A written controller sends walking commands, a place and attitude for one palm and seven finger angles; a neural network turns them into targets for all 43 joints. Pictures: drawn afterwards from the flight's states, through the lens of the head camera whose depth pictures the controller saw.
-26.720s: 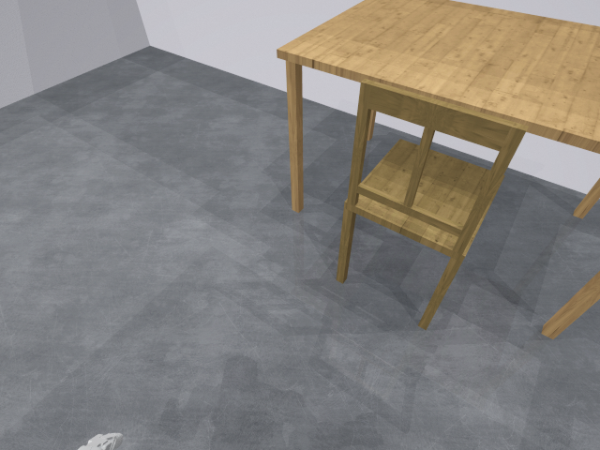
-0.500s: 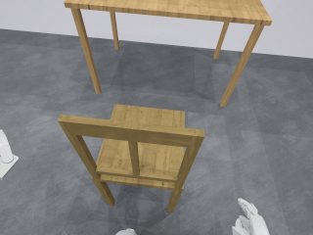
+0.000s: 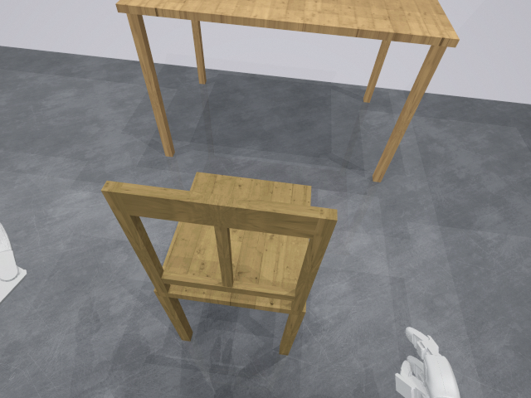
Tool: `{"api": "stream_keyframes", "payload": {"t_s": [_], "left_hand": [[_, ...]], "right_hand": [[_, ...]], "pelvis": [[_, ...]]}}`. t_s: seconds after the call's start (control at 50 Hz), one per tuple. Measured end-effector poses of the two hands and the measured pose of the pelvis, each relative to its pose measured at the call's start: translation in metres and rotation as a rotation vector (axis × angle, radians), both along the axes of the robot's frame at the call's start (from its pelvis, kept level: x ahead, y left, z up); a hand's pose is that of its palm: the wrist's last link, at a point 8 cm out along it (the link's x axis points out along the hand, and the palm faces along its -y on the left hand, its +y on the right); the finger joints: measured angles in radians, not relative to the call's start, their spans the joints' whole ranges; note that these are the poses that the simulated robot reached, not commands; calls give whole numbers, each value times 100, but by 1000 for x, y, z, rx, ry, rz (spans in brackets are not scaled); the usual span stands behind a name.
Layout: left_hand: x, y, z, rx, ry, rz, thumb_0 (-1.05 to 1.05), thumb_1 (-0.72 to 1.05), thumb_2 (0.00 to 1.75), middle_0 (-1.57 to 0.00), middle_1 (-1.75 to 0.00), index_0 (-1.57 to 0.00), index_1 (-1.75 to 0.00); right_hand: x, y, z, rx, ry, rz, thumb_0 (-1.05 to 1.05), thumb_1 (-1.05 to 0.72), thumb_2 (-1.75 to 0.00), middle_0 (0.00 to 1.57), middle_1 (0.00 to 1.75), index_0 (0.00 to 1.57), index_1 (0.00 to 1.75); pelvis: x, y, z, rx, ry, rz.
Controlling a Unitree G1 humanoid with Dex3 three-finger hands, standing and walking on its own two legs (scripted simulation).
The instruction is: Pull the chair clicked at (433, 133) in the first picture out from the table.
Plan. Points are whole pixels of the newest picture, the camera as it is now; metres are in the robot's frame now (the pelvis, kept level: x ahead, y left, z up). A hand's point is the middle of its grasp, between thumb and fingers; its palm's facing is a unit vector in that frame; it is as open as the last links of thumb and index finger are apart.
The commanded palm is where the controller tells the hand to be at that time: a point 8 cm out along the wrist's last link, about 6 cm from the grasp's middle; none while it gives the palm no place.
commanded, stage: step back with the hand held close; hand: left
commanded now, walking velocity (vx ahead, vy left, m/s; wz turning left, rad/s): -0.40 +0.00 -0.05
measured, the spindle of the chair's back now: (225, 257) +0.39 +0.10 -0.11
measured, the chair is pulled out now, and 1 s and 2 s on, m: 0.68 0.68 0.68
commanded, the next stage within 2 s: stop stepping back and stand still in 0.44 s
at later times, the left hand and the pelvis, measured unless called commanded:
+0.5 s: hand out of the picture +0.09 +0.23 +0.17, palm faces +0.36 -0.79 -0.50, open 7.4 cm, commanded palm +0.03 +0.28 +0.19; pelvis -0.12 -0.02 +0.01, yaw -2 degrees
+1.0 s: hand out of the picture -0.01 +0.25 +0.17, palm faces +0.44 -0.82 -0.37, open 7.4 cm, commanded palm -0.07 +0.29 +0.19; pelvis -0.22 -0.01 +0.00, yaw -2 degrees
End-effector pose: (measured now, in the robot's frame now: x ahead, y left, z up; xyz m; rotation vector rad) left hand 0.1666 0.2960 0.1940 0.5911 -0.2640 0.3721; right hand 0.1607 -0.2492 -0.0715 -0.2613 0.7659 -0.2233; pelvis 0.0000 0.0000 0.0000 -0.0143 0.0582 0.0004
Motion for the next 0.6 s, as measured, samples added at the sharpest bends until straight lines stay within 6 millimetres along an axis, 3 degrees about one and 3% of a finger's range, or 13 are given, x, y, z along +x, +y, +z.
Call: {"api": "stream_keyframes", "payload": {"t_s": [0.12,0.24,0.36,0.5,0.6], "left_hand": [[-21,4,-1,-24,-13,-11,1,89,90,-21,-30,-22,-30],[-45,-22,12,16,-50,-77,1,89,90,-21,-30,-21,-30],[-74,-42,11,32,9,-109,1,89,90,-21,-30,-21,-30],[-113,-24,-2,-11,44,-40,1,89,90,-22,-30,-22,-30],[-145,-15,-5,-44,-14,-44,1,89,90,-21,-30,-22,-30]], "right_hand": [[-19,8,9,-2,-30,15,1,-90,-89,20,30,20,30],[-46,13,-1,69,-47,53,1,-90,-89,20,30,20,30],[-90,-3,-12,111,-3,8,1,-90,-89,20,30,20,30],[-142,-22,-2,15,30,-52,1,-90,-89,20,30,20,30],[-174,-21,8,-18,7,-49,2,-90,-89,20,30,20,30]], "pelvis": [[-22,1,4,1,-12,-7],[-50,-12,2,-14,-11,-39],[-84,-24,3,-22,-12,-40],[-117,-17,5,12,-11,-31],[-149,-14,4,8,-39,-33]]}}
